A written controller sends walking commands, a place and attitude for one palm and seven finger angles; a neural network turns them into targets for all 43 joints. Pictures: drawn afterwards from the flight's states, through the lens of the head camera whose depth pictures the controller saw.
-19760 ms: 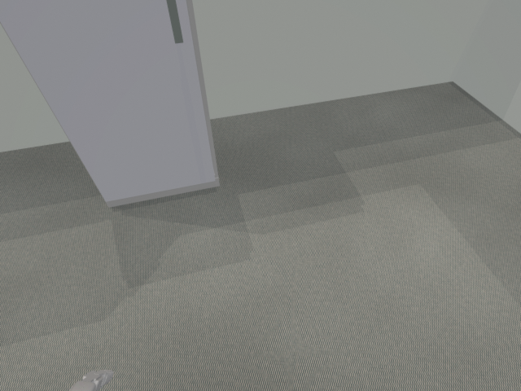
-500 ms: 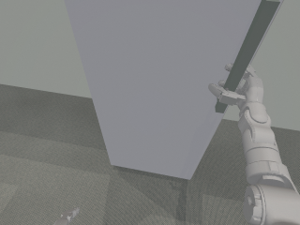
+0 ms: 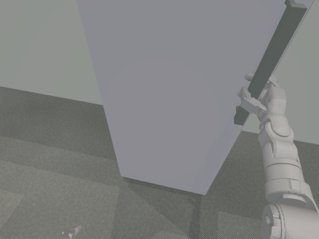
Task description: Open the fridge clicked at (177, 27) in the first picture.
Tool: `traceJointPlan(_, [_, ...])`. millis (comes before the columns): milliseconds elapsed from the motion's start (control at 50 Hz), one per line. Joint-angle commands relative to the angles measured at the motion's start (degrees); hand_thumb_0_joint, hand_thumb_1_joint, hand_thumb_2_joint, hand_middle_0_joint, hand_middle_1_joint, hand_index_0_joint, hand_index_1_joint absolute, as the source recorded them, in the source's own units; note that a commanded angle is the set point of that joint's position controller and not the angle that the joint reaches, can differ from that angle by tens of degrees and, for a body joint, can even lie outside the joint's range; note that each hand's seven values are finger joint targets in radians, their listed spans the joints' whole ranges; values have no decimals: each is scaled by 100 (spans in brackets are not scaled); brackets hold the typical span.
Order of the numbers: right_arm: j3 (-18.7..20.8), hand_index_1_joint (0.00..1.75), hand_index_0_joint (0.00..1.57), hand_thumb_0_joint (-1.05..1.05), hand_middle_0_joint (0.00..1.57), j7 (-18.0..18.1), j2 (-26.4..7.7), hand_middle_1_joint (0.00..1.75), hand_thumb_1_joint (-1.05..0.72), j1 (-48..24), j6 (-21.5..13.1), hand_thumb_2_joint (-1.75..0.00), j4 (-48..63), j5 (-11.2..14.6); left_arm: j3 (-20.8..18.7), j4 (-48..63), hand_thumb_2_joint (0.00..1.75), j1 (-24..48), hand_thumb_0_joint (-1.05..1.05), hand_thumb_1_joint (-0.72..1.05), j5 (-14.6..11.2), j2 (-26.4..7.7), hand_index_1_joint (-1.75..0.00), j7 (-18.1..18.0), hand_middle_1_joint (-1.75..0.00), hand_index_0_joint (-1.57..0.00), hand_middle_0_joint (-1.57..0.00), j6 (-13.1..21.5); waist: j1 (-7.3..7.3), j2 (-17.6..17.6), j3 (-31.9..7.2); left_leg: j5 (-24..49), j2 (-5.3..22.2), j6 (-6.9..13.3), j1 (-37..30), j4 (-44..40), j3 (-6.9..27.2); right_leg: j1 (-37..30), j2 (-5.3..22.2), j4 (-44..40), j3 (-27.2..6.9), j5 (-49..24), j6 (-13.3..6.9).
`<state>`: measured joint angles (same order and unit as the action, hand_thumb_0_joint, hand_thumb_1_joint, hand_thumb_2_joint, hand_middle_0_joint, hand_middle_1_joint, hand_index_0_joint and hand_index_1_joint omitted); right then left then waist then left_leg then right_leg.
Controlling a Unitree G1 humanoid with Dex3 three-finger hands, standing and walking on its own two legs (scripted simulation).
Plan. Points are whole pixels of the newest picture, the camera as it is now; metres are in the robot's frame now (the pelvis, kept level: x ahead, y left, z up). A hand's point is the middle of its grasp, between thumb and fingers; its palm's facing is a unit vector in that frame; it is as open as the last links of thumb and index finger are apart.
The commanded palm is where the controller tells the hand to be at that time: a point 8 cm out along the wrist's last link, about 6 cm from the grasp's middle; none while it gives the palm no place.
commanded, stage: grip the handle and tug to test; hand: right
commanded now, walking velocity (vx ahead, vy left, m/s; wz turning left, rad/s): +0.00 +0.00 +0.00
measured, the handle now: (259, 72) +0.49 -0.19 +0.21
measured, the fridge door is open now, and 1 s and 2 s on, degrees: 0 11 42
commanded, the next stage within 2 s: pull the door a little, standing still in 0.46 s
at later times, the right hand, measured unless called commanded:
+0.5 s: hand (245, 102) +0.42 -0.15 +0.16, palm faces +0.12 +0.99 +0.02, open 6.1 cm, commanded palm +0.37 -0.20 +0.16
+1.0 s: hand (241, 126) +0.34 -0.13 +0.16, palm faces +0.09 +0.99 -0.07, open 6.6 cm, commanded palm +0.31 -0.18 +0.16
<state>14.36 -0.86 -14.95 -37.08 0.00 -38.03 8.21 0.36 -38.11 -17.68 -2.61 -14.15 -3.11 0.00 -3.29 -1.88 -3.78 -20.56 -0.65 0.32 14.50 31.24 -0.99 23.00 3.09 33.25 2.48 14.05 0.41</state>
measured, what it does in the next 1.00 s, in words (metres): stands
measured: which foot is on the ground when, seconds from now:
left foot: down 0.00-1.00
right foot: down 0.00-1.00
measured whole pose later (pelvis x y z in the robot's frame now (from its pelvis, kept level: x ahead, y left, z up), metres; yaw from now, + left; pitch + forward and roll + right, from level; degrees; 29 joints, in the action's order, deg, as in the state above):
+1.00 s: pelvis +0.04 +0.01 +0.01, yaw +0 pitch +1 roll -1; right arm 6.4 0.3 -10.0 -1.9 10.2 7.4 8.9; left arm 2.4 -31.4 -10.8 -1.3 -12.8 -2.8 -2.6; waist 0.0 -2.3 -4.6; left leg -21.4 -0.1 0.7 5.0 25.8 -1.4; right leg 13.8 2.5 28.4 2.9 14.7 0.8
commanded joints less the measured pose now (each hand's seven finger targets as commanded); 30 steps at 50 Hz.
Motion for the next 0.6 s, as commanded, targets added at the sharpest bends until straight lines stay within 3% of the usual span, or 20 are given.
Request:
traceJointPlan(0, [102, 140, 45, 0, 45, -41, -946, 140, -90, -2343, -403, -90, 1764, 142, -284, 780, 90, 263, 0, 90, -17, -717, -30, -30, -30, -20, -20, 251, 201, 28, -1872, 2755, -150, 46, 29, -292, -127, -1727, -241, -109, -117, -1888, -254])
traceJointPlan(20, [122, 140, 45, 0, 45, -23, -981, 140, -90, -2194, -388, -90, 1748, 128, -289, 787, 90, 243, 0, 90, -9, -741, -30, -25, -30, -20, -20, 254, 189, 210, -1860, 2780, -162, 30, 6, -312, -125, -1700, -234, -85, -108, -1911, -280])
traceJointPlan(60, [51, 140, 45, 0, 45, -20, -863, 140, -90, -2044, -339, -90, 1951, 135, -280, 837, 90, 317, 0, 90, -15, -711, -30, -4, -30, -20, -20, 248, 243, -4, -1896, 2905, -147, 45, -59, -277, -135, -1753, -240, -117, -95, -2031, -257])
traceJointPlan(100, [-13, 140, 45, 0, 45, -24, -765, 140, -90, -1916, -287, -90, 2147, 144, -287, 871, 90, 344, 0, 90, -14, -702, -30, 8, -30, -20, -20, 255, 254, 4, -1928, 2974, -151, 50, -73, -272, -147, -1830, -233, -114, -102, -2141, -254])
traceJointPlan(120, [49, 140, 45, 0, 45, -16, -839, 140, -90, -1762, -285, -90, 2218, 134, -302, 892, 90, 336, 0, 90, -7, -726, -30, 14, -30, -20, -20, 255, 280, 178, -1981, 3066, -159, 45, -166, -269, -153, -1822, -218, -88, -88, -2240, -268])
traceJointPlan(160, [-95, 140, 45, 0, 45, -11, -639, 140, -90, -1550, -222, -90, 2503, 132, -289, 945, 90, 409, 0, 90, -16, -680, -30, 41, -30, -20, -20, 259, 315, -85, -1995, 3199, -149, 58, -166, -233, -164, -1952, -217, -101, -91, -2470, -252])
traceJointPlan(200, [-120, 140, 45, 0, 45, -2, -546, 140, -90, -1332, -131, -90, 2697, 154, -304, 969, 90, 424, 0, 90, -6, -675, -30, 55, -30, -20, -20, 269, 332, -25, -2015, 3346, -155, 49, -177, -218, -182, -2045, -196, -76, -100, -2697, -248])
traceJointPlan(220, [-111, 140, 45, 0, 45, -2, -605, 140, -90, -1202, -117, -90, 2796, 154, -306, 976, 90, 423, 0, 90, 3, -697, -30, 62, -30, -20, -20, 268, 341, 174, -2037, 3463, -158, 40, -296, -232, -188, -1996, -188, -74, -87, -2764, -262])
traceJointPlan(260, [-192, 140, 45, 0, 45, -7, -459, 140, -90, -1011, -7, -90, 3049, 155, -296, 1042, 90, 494, 0, 90, -3, -659, -30, 80, -30, -20, -20, 258, 363, 75, -2008, 3659, -142, 34, -351, -205, -195, -2035, -200, -91, -66, -2930, -260])
traceJointPlan(320, [-78, 140, 45, 0, 45, -18, -577, 140, -90, -590, 177, -90, 3214, 169, -297, 1072, 90, 528, 0, 90, 10, -683, -30, 68, -30, -20, -20, 223, 408, 289, -1982, 3840, -139, 19, -518, -249, -188, -1989, -198, -117, -30, -2990, -271])
traceJointPlan(400, [-231, 140, 45, 0, 45, -20, -337, 140, -90, -273, 413, -90, 3739, 197, -271, 1166, 90, 660, 0, 90, 4, -607, -30, 71, -30, -20, -20, 197, 443, -49, -1959, 3991, -109, 23, -523, -237, -200, -2162, -194, -128, -43, -3316, -250])
traceJointPlan(440, [-233, 140, 45, 0, 45, -3, -359, 140, -90, -83, 505, -90, 3940, 195, -266, 1192, 90, 696, 0, 90, 19, -610, -30, 70, -30, -20, -20, 183, 452, 126, -1996, 4125, -96, 13, -654, -237, -213, -2148, -194, -148, -40, -3365, -255])
traceJointPlan(460, [-182, 140, 45, 0, 45, 17, -436, 140, -90, -127, 545, -90, 4047, 179, -262, 1184, 90, 717, 0, 90, 22, -605, -30, 58, -30, -20, -20, 168, 449, 45, -1983, 4159, -91, 21, -662, -247, -205, -2180, -192, -168, -38, -3406, -247])
traceJointPlan(520, [-212, 140, 45, 0, 45, 40, -433, 140, -90, 68, 677, -90, 4115, 174, -235, 1189, 90, 766, 0, 90, 40, -625, -30, 26, -30, -20, -20, 142, 439, 318, -1823, 4171, -87, 8, -742, -317, -218, -2100, -213, -212, -12, -3207, -257])
traceJointPlan(540, [-275, 140, 45, 0, 45, 40, -365, 140, -90, -59, 712, -90, 4213, 172, -221, 1202, 90, 841, 0, 90, 32, -591, -30, 12, -30, -20, -20, 135, 416, 136, -1753, 4197, -64, 11, -711, -323, -203, -2101, -231, -239, -6, -3165, -257])
traceJointPlan(560, [-303, 140, 45, 0, 45, 62, -399, 140, -90, -505, 745, -90, 4135, 156, -205, 1114, 90, 825, 0, 90, 37, -603, -30, -21, -30, -20, -20, 118, 301, 167, -1640, 4145, -70, 7, -604, -370, -198, -2123, -246, -236, -21, -3065, -257])
traceJointPlan(580, [-115, 140, 45, 0, 45, 89, -610, 140, -90, -738, 782, -90, 3974, 139, -207, 1039, 90, 800, 0, 90, 50, -624, -30, -62, -30, -20, -20, 90, 283, 180, -1596, 4074, -76, 9, -552, -389, -183, -2097, -259, -237, -27, -2934, -255])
